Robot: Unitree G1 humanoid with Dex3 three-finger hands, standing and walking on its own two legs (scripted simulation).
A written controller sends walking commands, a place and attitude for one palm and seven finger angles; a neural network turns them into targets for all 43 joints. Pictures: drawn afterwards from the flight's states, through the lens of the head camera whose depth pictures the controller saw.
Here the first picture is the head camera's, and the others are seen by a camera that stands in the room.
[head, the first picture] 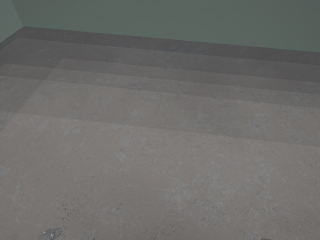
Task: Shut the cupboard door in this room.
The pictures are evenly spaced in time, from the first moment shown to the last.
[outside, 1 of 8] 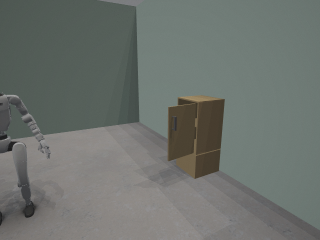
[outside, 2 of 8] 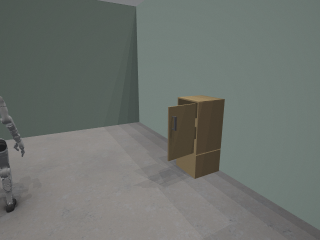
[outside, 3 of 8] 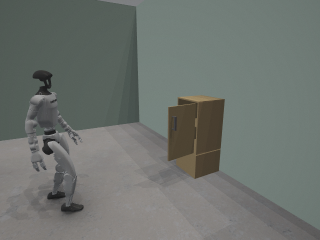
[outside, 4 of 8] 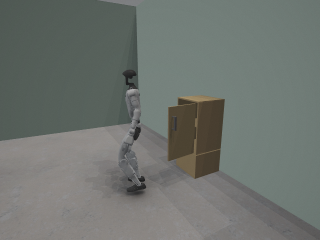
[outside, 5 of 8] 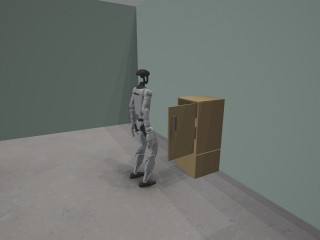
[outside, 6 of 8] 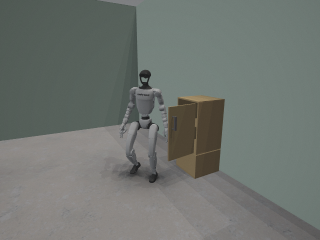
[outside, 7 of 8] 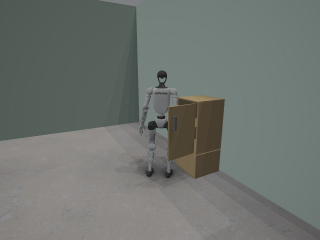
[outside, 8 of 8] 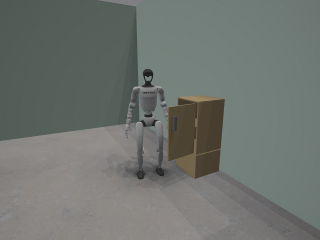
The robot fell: no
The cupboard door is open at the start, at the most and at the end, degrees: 96 96 96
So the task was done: no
